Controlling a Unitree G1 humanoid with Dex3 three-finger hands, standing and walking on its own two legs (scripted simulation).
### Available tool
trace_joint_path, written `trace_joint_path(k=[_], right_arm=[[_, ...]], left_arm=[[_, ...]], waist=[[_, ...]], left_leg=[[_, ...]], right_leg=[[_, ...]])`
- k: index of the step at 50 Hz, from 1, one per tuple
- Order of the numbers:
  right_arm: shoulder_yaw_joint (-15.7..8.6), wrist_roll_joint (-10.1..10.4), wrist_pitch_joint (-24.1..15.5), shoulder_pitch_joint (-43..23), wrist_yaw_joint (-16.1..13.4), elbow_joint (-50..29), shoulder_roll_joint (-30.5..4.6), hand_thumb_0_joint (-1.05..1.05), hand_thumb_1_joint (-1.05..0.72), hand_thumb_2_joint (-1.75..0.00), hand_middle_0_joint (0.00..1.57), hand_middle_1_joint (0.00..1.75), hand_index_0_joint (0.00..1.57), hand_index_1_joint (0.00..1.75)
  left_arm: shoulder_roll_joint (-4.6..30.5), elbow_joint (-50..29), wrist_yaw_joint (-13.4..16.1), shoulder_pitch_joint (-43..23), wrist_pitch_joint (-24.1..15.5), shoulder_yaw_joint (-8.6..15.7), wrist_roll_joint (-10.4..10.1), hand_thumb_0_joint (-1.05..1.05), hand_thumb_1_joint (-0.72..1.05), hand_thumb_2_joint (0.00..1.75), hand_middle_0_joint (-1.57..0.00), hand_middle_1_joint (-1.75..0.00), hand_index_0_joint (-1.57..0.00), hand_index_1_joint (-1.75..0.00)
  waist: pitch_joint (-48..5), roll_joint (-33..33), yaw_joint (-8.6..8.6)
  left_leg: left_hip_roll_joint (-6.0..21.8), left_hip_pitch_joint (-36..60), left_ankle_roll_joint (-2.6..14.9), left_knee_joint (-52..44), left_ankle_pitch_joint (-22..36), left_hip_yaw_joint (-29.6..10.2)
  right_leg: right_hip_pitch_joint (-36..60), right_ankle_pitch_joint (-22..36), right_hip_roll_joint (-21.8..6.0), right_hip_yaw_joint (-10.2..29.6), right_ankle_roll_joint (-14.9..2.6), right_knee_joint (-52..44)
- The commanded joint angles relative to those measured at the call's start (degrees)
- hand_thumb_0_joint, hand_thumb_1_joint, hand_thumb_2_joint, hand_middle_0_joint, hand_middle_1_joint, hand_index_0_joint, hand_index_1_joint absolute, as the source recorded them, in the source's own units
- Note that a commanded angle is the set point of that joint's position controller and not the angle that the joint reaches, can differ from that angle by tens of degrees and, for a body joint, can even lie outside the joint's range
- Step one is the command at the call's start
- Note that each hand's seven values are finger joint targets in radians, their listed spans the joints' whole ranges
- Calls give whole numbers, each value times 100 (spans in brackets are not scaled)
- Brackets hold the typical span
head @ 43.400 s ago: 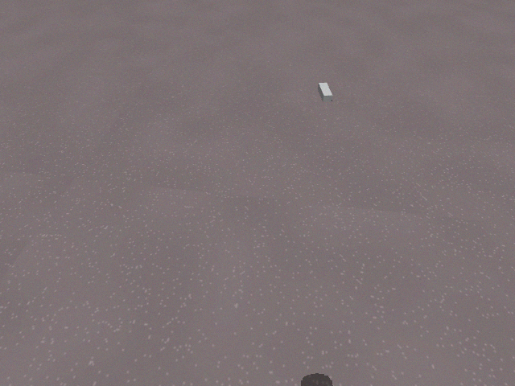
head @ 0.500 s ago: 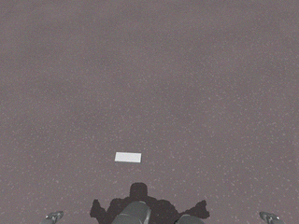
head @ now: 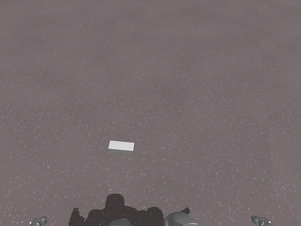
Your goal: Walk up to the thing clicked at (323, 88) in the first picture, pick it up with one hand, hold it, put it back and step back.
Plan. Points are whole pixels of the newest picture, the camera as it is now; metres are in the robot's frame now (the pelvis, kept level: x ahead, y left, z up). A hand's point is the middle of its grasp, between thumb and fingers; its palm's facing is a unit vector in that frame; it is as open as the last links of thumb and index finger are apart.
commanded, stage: step back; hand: left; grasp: from above
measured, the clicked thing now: (121, 147) +0.65 +0.21 -0.74
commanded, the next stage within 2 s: none
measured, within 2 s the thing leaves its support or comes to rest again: neither
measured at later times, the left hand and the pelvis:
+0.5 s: hand out of the picture -0.03 +0.27 -0.14, palm faces +0.00 -0.90 -0.44, open 7.4 cm; pelvis -0.17 +0.00 -0.01, yaw +2 degrees
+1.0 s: hand out of the picture -0.29 +0.27 -0.15, palm faces -0.07 -0.90 -0.42, open 7.4 cm; pelvis -0.35 +0.00 -0.01, yaw -5 degrees
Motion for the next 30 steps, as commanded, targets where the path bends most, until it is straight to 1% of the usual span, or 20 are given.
trace_joint_path(k=[1,4,6,7,8,9,10,11,12,13,15,18,21,24,25,26,27,28,29,30], right_arm=[[-406,20,-154,159,-100,-524,-1483,0,-90,-90,20,30,20,30],[-419,41,-74,-49,-65,-639,-1546,0,-90,-90,20,30,20,30],[-419,132,4,-211,-55,-651,-1558,0,-90,-90,20,30,20,30],[-358,175,17,-206,-44,-674,-1373,0,-90,-90,20,30,20,30],[-296,233,5,-370,-21,-790,-1055,0,-90,-90,20,30,20,30],[-363,168,51,-524,-121,-724,-1131,0,-90,-90,20,30,20,30],[-427,153,102,-395,-131,-649,-1341,0,-90,-90,20,30,20,30],[-426,213,100,12,-122,-494,-1352,0,-90,-90,20,30,20,30],[-393,280,61,257,-140,-378,-1281,0,-90,-90,20,30,20,30],[-363,279,24,277,-155,-402,-1265,0,-90,-90,20,30,20,30],[-334,214,-8,299,-167,-377,-1293,0,-90,-90,20,30,20,30],[-306,151,-7,102,-178,-569,-1181,0,-90,-90,20,30,20,30],[-347,96,-17,318,-159,-542,-1191,0,-90,-90,20,30,20,30],[-410,60,-36,942,-62,-228,-1159,0,-90,-90,20,30,20,30],[-437,17,-47,1127,-41,-189,-1187,0,-90,-90,20,30,20,30],[-513,-73,-60,958,-18,-264,-1453,0,-90,-90,20,30,20,30],[-598,-65,-39,509,35,-415,-2069,0,-90,-90,20,30,20,30],[-669,-83,-79,408,40,-484,-2270,0,-90,-90,20,30,20,30],[-587,-108,-124,193,-5,-473,-1954,0,-90,-90,20,30,20,30],[-448,-104,-137,-158,-57,-519,-1708,0,-90,-90,20,30,20,30]], left_arm=[[825,-478,14,24,-193,220,-3,0,90,90,-20,-30,-20,-30],[828,-245,3,444,-253,224,16,0,90,90,-20,-30,-20,-30],[789,-10,9,931,-300,222,76,0,90,90,-20,-30,-20,-30],[1058,-58,30,923,-344,292,161,0,90,90,-20,-30,-20,-30],[1641,-175,10,694,-353,439,184,0,90,90,-20,-30,-20,-30],[2083,-383,11,255,-344,514,203,0,90,90,-20,-30,-20,-30],[1847,-542,22,6,-375,467,147,0,90,90,-20,-30,-20,-30],[1524,-665,53,-437,-384,373,82,0,90,90,-20,-30,-20,-30],[1351,-685,62,-650,-363,334,102,0,90,90,-20,-30,-20,-30],[1329,-737,76,-635,-344,370,134,0,90,90,-20,-30,-20,-30],[1136,-731,85,-282,-318,314,147,0,90,90,-20,-30,-20,-30],[1120,-686,151,102,-265,326,159,0,90,90,-20,-30,-20,-30],[1282,-724,155,68,-213,341,117,0,90,90,-20,-30,-20,-30],[1374,-808,114,-267,-140,277,44,0,90,90,-20,-30,-20,-30],[1314,-829,104,-355,-102,231,23,0,90,90,-20,-30,-20,-30],[1087,-842,94,-208,-76,171,25,0,90,90,-20,-30,-20,-30],[966,-923,128,-556,-119,159,-21,0,90,90,-20,-30,-20,-30],[1144,-905,194,-968,-112,300,67,0,90,90,-20,-30,-20,-30],[1148,-744,195,-896,-75,311,37,0,90,90,-20,-30,-20,-30],[1012,-606,174,-459,-55,283,-62,0,90,90,-20,-30,-20,-30]], waist=[[-1091,1129,-296],[-1370,1240,-160],[-1589,1109,94],[-1497,645,118],[-1138,-999,147],[-835,-1595,345],[-619,-975,161],[-633,-382,-182],[-670,-411,-328],[-721,-677,-245],[-919,-451,40],[-976,-841,298],[-1234,-1085,265],[-1516,-978,-91],[-1447,-873,-268],[-1339,44,-204],[-1091,1698,-271],[-882,1574,-528],[-723,852,-337],[-719,627,-15]], left_leg=[[1380,1309,1331,-675,2397,-1247],[1250,1128,1049,-385,2048,-1163],[1124,689,718,-13,1625,-1012],[895,-144,406,275,797,-938],[-260,-1292,-64,1279,-872,-443],[-561,-1087,-224,2829,-2173,-728],[-567,-904,-234,3645,-2065,-1351],[-744,-924,-183,3913,-1594,-1440],[-844,-1000,-218,3866,-1337,-1235],[-839,-923,-273,3994,-1281,-1096],[-828,-1158,-355,3531,-1374,-964],[-551,-1413,-394,2452,-1712,-834],[-326,-784,-309,1448,-1703,-491],[-351,317,-115,-123,-768,46],[-260,669,10,-667,-194,-65],[494,837,310,-1101,-176,-1278],[1807,256,1100,-1606,404,-2913],[2204,-570,1670,-1787,734,-3430],[1885,-694,1423,-1531,1229,-2715],[1551,-437,1210,-1312,1798,-2068]], right_leg=[[-155,-118,-265,-233,87,-1257],[602,463,-432,-585,-12,-2844],[1446,1672,-414,-745,-163,-4301],[1833,1806,-811,-9,-323,-4402],[1682,2020,-1961,1811,-955,-4615],[467,2479,-3049,2757,-1910,-4840],[8,2672,-2932,2498,-1853,-4814],[242,3284,-2355,1461,-1517,-4432],[437,3545,-1992,842,-1271,-4213],[439,3542,-1973,723,-1278,-4196],[1258,3903,-1799,508,-1220,-3864],[2114,4108,-2059,766,-1350,-3804],[2005,4207,-2246,889,-1382,-3690],[1478,3353,-1904,540,-999,-3467],[1021,2819,-1796,480,-767,-3313],[297,1819,-1299,178,-482,-2624],[-408,-322,-149,-765,-181,-1306],[-91,-929,-83,118,-150,-30],[-59,-668,16,501,-226,590],[-341,-289,114,523,-248,996]])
